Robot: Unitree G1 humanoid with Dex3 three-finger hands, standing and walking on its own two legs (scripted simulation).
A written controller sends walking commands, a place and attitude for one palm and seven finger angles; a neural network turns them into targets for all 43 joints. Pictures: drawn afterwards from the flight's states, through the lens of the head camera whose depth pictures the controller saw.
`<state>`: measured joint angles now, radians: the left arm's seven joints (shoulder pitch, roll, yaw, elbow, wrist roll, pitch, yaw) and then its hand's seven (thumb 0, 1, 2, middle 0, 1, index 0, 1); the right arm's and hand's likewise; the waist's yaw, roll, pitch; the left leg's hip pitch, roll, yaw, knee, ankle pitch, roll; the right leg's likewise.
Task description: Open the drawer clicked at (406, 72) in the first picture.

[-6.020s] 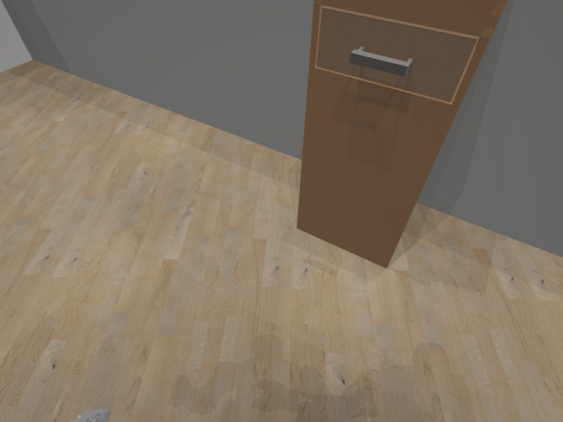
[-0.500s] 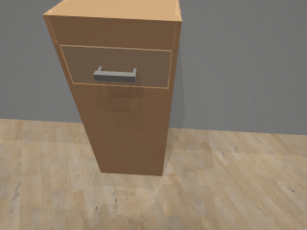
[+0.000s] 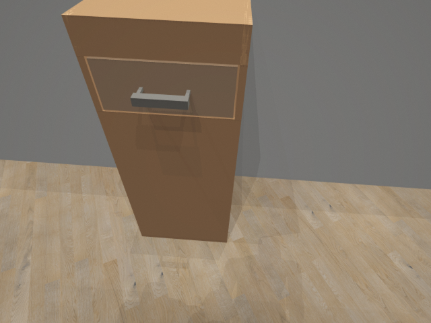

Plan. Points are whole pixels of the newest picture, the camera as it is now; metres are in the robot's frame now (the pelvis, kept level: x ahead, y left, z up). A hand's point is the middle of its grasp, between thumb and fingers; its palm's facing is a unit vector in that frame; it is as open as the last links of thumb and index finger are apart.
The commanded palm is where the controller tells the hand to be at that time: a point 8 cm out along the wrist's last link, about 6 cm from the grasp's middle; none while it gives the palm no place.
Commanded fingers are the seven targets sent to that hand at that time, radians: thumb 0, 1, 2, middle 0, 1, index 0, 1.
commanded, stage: look again from close up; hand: left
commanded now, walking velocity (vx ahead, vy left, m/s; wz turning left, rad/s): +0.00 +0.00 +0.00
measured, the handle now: (162, 96) +0.64 +0.19 +0.09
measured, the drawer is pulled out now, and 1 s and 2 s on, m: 0.00 0.00 0.00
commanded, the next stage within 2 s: shuffle to correct the standing spot in 0.52 s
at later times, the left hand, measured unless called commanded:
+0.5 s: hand out of the picture -0.01 +0.16 -0.17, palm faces +0.07 -0.98 -0.17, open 7.4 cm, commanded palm none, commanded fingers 0.00 0.90 0.90 -0.20 -0.30 -0.20 -0.30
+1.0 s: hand out of the picture +0.01 +0.16 -0.18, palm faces +0.08 -0.99 -0.14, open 7.4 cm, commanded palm none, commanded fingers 0.00 0.90 0.90 -0.20 -0.30 -0.20 -0.30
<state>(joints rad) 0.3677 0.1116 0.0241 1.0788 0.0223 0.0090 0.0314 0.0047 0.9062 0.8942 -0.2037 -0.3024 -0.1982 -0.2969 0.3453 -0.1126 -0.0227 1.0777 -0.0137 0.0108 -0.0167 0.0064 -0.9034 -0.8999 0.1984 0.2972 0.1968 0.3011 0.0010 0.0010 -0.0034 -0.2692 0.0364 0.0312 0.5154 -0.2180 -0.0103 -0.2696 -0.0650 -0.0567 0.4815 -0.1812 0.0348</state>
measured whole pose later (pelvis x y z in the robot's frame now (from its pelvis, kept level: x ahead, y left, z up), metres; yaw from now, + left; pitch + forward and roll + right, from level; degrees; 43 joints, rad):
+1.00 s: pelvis +0.06 +0.01 +0.00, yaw +0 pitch +0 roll +0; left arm 0.42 0.12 0.05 1.10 0.03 0.00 0.00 0.00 0.91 0.89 -0.20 -0.30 -0.20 -0.30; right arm 0.40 -0.12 -0.03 1.10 -0.02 -0.01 -0.02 0.01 -0.90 -0.90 0.20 0.30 0.20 0.30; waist 0.00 -0.01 -0.02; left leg -0.22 0.03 0.04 0.56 -0.33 0.00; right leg -0.24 -0.06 -0.03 0.55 -0.32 0.01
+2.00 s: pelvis +0.11 +0.02 +0.00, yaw +2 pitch -1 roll +0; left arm 0.23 0.18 0.05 1.02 0.03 0.05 0.02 0.00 0.91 0.89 -0.20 -0.30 -0.20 -0.30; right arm 0.24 -0.15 -0.03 1.04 -0.02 0.02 -0.03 0.01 -0.91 -0.90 0.20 0.30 0.20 0.30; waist 0.02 -0.04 0.03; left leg -0.21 0.01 0.05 0.50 -0.27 0.02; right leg -0.29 -0.05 -0.06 0.58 -0.29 0.01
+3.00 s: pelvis +0.09 +0.01 +0.00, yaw +1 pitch -3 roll +0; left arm 0.30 0.17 -0.01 1.00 0.02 -0.01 0.03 0.01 0.91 0.89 -0.20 -0.30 -0.20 -0.30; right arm 0.26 -0.18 0.00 1.03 -0.01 0.00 -0.02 0.01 -0.91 -0.90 0.20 0.30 0.20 0.30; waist 0.00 0.00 0.00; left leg -0.21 0.03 0.07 0.49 -0.23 0.01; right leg -0.20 -0.02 -0.03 0.48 -0.23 0.01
